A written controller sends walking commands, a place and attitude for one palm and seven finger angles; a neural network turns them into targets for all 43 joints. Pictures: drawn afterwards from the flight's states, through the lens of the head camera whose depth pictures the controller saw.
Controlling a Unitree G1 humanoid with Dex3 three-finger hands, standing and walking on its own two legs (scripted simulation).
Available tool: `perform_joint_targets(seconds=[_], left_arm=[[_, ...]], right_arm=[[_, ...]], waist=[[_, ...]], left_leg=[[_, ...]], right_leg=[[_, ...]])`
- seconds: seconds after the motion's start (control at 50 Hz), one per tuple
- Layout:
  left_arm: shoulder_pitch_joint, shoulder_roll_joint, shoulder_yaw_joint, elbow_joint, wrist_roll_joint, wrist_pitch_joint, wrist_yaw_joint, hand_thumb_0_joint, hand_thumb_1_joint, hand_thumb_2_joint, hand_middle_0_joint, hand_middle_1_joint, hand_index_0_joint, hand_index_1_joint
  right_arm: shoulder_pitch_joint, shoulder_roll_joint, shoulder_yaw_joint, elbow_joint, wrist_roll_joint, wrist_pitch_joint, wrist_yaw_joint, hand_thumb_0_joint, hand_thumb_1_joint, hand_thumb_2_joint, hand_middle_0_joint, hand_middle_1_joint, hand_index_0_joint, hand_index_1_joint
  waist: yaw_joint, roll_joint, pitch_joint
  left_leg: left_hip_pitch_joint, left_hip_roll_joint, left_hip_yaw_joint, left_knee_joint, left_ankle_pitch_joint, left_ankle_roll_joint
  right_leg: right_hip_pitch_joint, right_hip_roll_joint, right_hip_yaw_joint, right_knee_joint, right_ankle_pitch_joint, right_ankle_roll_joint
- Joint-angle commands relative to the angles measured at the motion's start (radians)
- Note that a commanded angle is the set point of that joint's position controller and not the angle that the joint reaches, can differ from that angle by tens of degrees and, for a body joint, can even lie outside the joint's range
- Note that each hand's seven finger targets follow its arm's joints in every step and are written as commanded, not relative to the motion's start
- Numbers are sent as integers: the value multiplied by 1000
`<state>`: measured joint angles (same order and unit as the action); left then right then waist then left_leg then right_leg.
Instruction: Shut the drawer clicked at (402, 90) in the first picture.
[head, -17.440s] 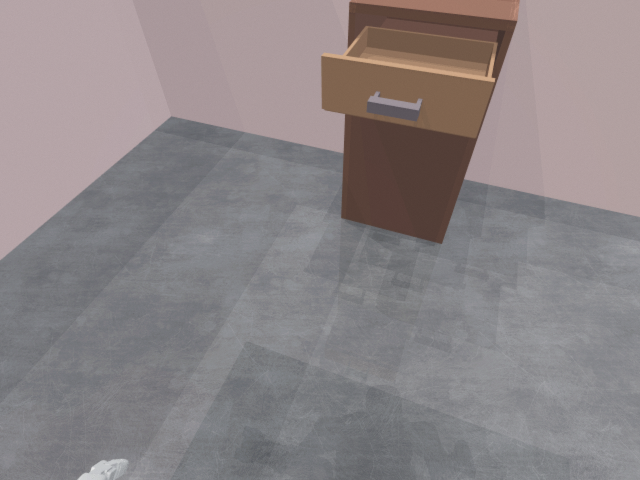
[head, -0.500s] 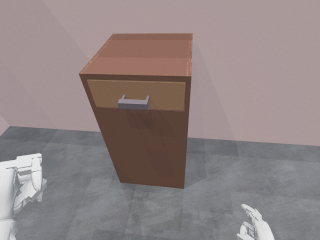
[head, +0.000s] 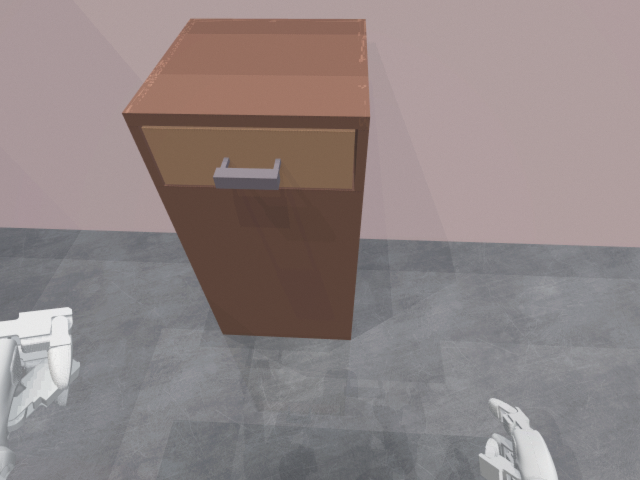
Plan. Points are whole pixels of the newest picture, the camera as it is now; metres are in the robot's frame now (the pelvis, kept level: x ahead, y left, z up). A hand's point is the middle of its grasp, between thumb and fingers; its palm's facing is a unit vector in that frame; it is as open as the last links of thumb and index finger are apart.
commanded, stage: step back with the hand held close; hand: left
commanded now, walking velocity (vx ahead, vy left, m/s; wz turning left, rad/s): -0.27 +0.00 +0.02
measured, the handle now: (249, 170) +0.64 +0.18 +0.00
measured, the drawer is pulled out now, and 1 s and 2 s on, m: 0.00 0.00 0.00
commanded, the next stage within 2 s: stop stepping back and stand still in 1.22 s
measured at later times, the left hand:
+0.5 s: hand out of the picture +0.12 +0.25 +0.15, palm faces +0.37 -0.80 -0.47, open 3.3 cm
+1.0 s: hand out of the picture +0.08 +0.26 +0.15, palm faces +0.38 -0.82 -0.42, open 3.3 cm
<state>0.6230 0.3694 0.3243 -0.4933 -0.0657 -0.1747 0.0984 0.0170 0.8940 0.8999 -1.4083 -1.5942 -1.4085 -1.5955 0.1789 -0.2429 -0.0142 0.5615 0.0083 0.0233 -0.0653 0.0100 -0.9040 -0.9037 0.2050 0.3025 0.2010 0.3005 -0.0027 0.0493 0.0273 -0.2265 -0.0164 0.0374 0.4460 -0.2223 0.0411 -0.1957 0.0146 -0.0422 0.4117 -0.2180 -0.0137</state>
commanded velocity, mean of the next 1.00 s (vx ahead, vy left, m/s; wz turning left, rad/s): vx -0.34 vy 0.00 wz -0.01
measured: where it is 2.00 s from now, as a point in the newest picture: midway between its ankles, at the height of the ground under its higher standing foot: outside the picture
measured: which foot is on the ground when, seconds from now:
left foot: down 0.00-0.84, up 0.86-0.98, down 1.00-1.00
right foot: down 0.00-1.00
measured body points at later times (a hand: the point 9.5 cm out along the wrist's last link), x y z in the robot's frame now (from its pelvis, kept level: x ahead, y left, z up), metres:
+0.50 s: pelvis -0.07 +0.01 -0.02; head -0.04 +0.02 +0.43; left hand +0.10 +0.30 +0.18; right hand +0.11 -0.22 -0.09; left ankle +0.01 +0.09 -0.74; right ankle +0.00 -0.11 -0.74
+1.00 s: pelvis -0.11 +0.01 -0.02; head -0.08 +0.05 +0.42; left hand +0.05 +0.30 +0.18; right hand +0.06 -0.23 -0.10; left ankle -0.07 +0.12 -0.75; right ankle +0.00 -0.11 -0.74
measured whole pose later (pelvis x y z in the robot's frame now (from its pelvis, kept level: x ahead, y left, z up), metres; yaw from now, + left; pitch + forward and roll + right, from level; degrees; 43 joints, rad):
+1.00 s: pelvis -0.11 +0.01 -0.02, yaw +4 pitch +2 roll -1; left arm 0.60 0.41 0.39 -0.64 -0.03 -0.28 0.15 0.01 0.89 0.90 -1.41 -1.59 -1.41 -1.60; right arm 0.20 -0.21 -0.02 0.59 -0.01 -0.02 -0.06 0.01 -0.90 -0.90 0.21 0.30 0.20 0.30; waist -0.04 -0.05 0.03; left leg -0.42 -0.01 -0.01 0.65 -0.32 0.02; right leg -0.47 0.02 0.02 0.57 -0.13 0.01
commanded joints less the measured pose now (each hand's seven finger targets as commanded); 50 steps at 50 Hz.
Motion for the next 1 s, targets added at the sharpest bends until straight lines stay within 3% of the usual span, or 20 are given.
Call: perform_joint_targets(seconds=[0.0, 0.1, 0.14, 0.28, 0.44, 0.5, 0.58, 0.64, 0.7, 0.74, 0.76, 0.8, 0.82, 0.84, 0.86, 0.88, 0.92, 0.94, 0.96, 0.98], left_arm=[[22, 187, 164, -259, -5, -66, 37, 0, 900, 900, -1400, -1600, -1400, -1600], [33, 173, 156, -251, -1, -69, 42, 0, 900, 900, -1400, -1600, -1400, -1600], [25, 182, 162, -271, 4, -75, 44, 0, 900, 900, -1400, -1600, -1400, -1600], [16, 172, 176, -273, 26, -103, 50, 0, 900, 900, -1400, -1600, -1400, -1600], [-40, 174, 179, -305, 41, -139, 57, 0, 900, 900, -1400, -1600, -1400, -1600], [-40, 165, 176, -290, 44, -149, 60, 0, 900, 900, -1400, -1600, -1400, -1600], [-26, 169, 191, -301, 48, -166, 57, 0, 900, 900, -1400, -1600, -1400, -1600], [-38, 181, 214, -323, 57, -176, 55, 0, 900, 900, -1400, -1600, -1400, -1600], [-35, 181, 225, -319, 61, -180, 52, 0, 900, 900, -1400, -1600, -1400, -1600], [-27, 189, 242, -309, 62, -180, 49, 0, 900, 900, -1400, -1600, -1400, -1600], [-31, 180, 231, -307, 56, -179, 47, 0, 900, 900, -1400, -1600, -1400, -1600], [-41, 187, 215, -290, 45, -171, 51, 0, 900, 900, -1400, -1600, -1400, -1600], [-50, 187, 195, -297, 30, -164, 58, 0, 900, 900, -1400, -1600, -1400, -1600], [-61, 192, 197, -296, 24, -159, 67, 0, 900, 900, -1400, -1600, -1400, -1600], [-43, 185, 190, -284, 22, -154, 71, 0, 900, 900, -1400, -1600, -1400, -1600], [-38, 191, 196, -288, 24, -149, 75, 0, 900, 900, -1400, -1600, -1400, -1600], [-14, 198, 198, -307, 30, -148, 75, 0, 900, 900, -1400, -1600, -1400, -1600], [-16, 204, 194, -337, 26, -148, 73, 0, 900, 900, -1400, -1600, -1400, -1600], [-20, 211, 201, -387, 26, -163, 69, 0, 900, 900, -1400, -1600, -1400, -1600], [-49, 234, 225, -414, 52, -176, 70, 0, 900, 900, -1400, -1600, -1400, -1600]], right_arm=[[-98, -100, -42, -186, 8, -42, -13, 0, -900, -900, 200, 300, 200, 300], [-91, -103, -48, -184, 9, -48, -16, 0, -900, -900, 200, 300, 200, 300], [-93, -114, -50, -186, 6, -58, -18, 0, -900, -900, 200, 300, 200, 300], [-87, -115, -46, -194, 4, -90, -19, 0, -900, -900, 200, 300, 200, 300], [-63, -123, -50, -177, -9, -132, -21, 0, -900, -900, 200, 300, 200, 300], [-62, -119, -48, -169, -12, -139, -20, 0, -900, -900, 200, 300, 200, 300], [-65, -117, -49, -163, -11, -147, -16, 0, -900, -900, 200, 300, 200, 300], [-72, -124, -53, -161, -16, -158, -18, 0, -900, -900, 200, 300, 200, 300], [-68, -121, -57, -160, -15, -161, -16, 0, -900, -900, 200, 300, 200, 300], [-61, -116, -63, -159, -15, -158, -14, 0, -900, -900, 200, 300, 200, 300], [-56, -108, -62, -156, -15, -154, -11, 0, -900, -900, 200, 300, 200, 300], [-39, -90, -66, -140, -18, -138, 2, 0, -900, -900, 200, 300, 200, 300], [-28, -76, -66, -127, -17, -126, 12, 0, -900, -900, 200, 300, 200, 300], [-30, -73, -68, -117, -20, -114, 16, 0, -900, -900, 200, 300, 200, 300], [-38, -57, -63, -115, -14, -104, 17, 0, -900, -900, 200, 300, 200, 300], [-42, -55, -59, -121, -12, -95, 15, 0, -900, -900, 200, 300, 200, 300], [-52, -56, -45, -121, -13, -86, 4, 0, -900, -900, 200, 300, 200, 300], [-57, -68, -42, -114, -11, -85, -5, 0, -900, -900, 200, 300, 200, 300], [-68, -104, -50, -124, -15, -97, -12, 0, -900, -900, 200, 300, 200, 300], [-74, -107, -57, -141, -20, -124, -12, 0, -900, -900, 200, 300, 200, 300]], waist=[[14, 7, -194], [7, -3, -170], [8, 26, -162], [2, 28, -100], [-9, 9, -68], [-10, 14, -61], [-7, 39, -98], [-3, 86, -109], [-1, 70, -118], [-4, 7, -127], [-8, -41, -111], [-14, -166, -101], [-17, -231, -116], [-19, -244, -136], [-21, -255, -156], [-18, -237, -151], [-18, -180, -131], [-29, -65, -118], [-22, 145, -118], [-14, 297, -160]], left_leg=[[-9, 91, -103, -48, 331, 13], [-89, 102, -113, -64, 211, 21], [-145, 109, -134, -87, 141, 28], [-409, 138, -184, -151, -262, 62], [-408, 127, -200, -96, -385, 55], [-427, 127, -205, -92, -384, 57], [-492, 150, -225, -119, -385, 69], [-589, 193, -257, -168, -463, 89], [-645, 214, -272, -160, -472, 103], [-628, 179, -238, -86, -464, 91], [-591, 139, -202, -10, -441, 73], [-421, 41, -120, 229, -334, 6], [-279, 0, -79, 382, -241, -29], [-209, -9, -74, 491, -225, -39], [-197, 1, -79, 539, -235, -36], [-194, 16, -83, 511, -242, -34], [-121, 24, -65, 249, -196, -29], [-91, 20, -51, 34, -91, -28], [-163, 155, -221, -135, -25, 34], [-306, 325, -373, -185, 22, 111]], right_leg=[[104, -63, 63, 23, 325, 21], [95, -56, 74, 38, 261, 25], [112, -47, 76, 55, 225, 25], [182, -34, 106, 128, 81, 24], [53, -41, 152, 62, -146, 10], [46, -33, 160, 78, -127, 8], [130, -12, 155, 166, -7, 13], [204, 18, 139, 266, 16, 24], [245, 31, 149, 332, 62, 25], [213, 2, 212, 281, 50, 9], [138, -43, 279, 205, 15, -9], [-86, -205, 468, -29, -137, -83], [-211, -295, 504, -133, -177, -130], [-261, -329, 492, -172, -115, -161], [-236, -331, 433, -159, -32, -162], [-224, -311, 379, -130, 35, -151], [-224, -227, 261, -57, 120, -91], [-209, -168, 197, 31, 129, -49], [-173, -41, 120, 213, 67, 14], [-60, 49, 60, 448, -68, 50]])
